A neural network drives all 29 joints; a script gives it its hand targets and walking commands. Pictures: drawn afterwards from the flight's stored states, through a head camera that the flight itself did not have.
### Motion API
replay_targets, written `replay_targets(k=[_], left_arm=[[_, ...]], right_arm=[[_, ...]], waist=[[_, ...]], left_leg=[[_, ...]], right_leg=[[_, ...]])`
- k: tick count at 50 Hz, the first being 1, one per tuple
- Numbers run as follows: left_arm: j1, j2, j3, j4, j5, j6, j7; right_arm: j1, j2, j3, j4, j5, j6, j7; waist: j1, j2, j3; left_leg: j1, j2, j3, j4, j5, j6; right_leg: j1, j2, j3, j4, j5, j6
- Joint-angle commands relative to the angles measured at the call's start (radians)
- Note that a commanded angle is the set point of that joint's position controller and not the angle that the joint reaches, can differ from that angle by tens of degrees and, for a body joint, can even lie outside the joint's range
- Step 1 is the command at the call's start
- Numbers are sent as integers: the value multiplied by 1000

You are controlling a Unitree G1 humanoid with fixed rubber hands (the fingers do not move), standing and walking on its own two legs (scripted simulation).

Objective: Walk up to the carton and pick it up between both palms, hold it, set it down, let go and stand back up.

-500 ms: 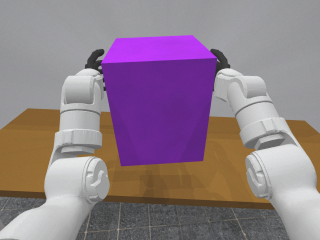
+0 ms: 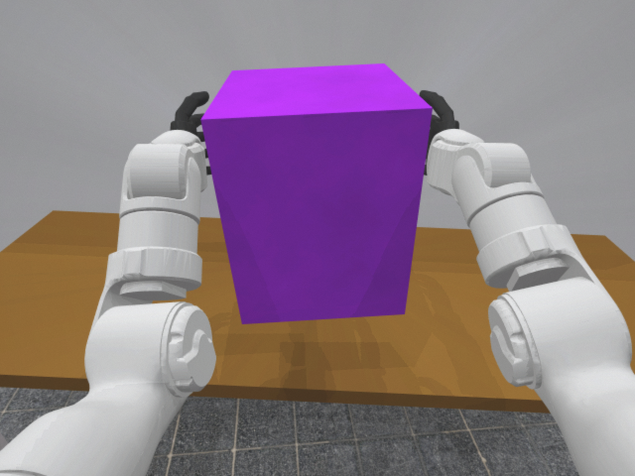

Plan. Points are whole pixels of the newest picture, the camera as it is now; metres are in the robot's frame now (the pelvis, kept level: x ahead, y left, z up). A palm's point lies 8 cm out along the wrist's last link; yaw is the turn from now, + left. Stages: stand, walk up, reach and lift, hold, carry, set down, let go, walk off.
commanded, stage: hold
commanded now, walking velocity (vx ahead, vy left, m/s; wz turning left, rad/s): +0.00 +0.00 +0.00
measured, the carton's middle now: (315, 188) +0.39 +0.00 +0.26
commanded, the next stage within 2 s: none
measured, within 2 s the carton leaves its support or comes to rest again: neither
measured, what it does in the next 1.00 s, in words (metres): stands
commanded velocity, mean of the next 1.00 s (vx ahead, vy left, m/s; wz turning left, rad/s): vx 0.00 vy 0.00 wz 0.00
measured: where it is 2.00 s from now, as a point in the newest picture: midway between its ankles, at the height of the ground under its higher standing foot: outside the picture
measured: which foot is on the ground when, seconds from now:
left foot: down 0.00-1.00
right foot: down 0.00-1.00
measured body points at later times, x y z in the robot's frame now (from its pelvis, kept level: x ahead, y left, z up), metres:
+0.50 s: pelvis +0.00 +0.00 +0.00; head -0.10 +0.02 +0.44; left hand +0.39 +0.15 +0.32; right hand +0.38 -0.15 +0.33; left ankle +0.03 +0.12 -0.75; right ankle -0.01 -0.11 -0.75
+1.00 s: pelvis +0.00 +0.00 +0.00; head -0.10 +0.02 +0.44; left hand +0.39 +0.15 +0.32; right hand +0.38 -0.15 +0.32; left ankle +0.03 +0.12 -0.75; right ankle -0.01 -0.11 -0.75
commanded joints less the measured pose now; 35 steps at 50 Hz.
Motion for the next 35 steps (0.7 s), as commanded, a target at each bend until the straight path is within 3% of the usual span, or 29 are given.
replay_targets(k=[1, 18, 35], left_arm=[[-781, -603, -320, -147, -190, -99, -141], [-806, -618, -322, -123, -205, -104, -129], [-809, -610, -312, -116, -202, -111, -130]], right_arm=[[-854, 677, 134, -338, 188, -27, 120], [-873, 678, 112, -307, 170, -32, 133], [-879, 679, 113, -309, 178, -35, 131]], waist=[[-7, 40, -318], [-2, 41, -300], [-2, 38, -314]], left_leg=[[189, -34, 6, -2, 250, -38], [164, -26, 7, -16, 195, -34], [168, -30, 5, -10, 213, -34]], right_leg=[[19, 11, 11, -17, 233, 71], [-14, 14, 15, -28, 151, 58], [-6, 12, 14, -25, 176, 63]])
